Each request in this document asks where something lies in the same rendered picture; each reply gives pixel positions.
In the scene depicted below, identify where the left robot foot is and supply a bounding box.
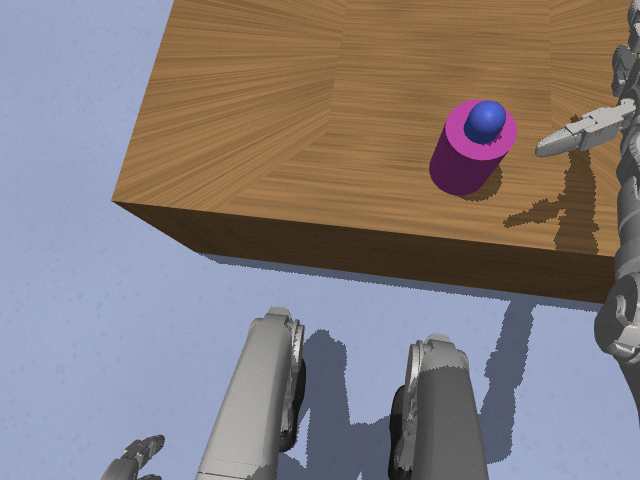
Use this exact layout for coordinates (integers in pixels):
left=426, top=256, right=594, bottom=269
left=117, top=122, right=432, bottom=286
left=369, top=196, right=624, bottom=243
left=279, top=358, right=306, bottom=452

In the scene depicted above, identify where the left robot hand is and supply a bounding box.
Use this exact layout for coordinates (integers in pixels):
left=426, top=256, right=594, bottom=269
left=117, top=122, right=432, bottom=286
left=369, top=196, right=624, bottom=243
left=101, top=435, right=165, bottom=480

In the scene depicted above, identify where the right robot arm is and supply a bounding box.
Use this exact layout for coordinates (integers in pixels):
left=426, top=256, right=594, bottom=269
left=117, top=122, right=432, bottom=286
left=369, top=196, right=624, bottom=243
left=594, top=115, right=640, bottom=426

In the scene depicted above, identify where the right robot foot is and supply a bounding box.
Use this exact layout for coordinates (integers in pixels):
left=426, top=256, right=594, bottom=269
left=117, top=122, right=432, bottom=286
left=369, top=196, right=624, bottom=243
left=388, top=385, right=412, bottom=480

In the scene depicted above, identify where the right robot hand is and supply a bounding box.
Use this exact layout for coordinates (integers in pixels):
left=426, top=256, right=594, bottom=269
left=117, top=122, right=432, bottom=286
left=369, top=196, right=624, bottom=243
left=535, top=0, right=640, bottom=157

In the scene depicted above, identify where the bottle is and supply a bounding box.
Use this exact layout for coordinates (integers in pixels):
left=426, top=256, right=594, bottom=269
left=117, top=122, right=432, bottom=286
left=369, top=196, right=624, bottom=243
left=429, top=99, right=517, bottom=196

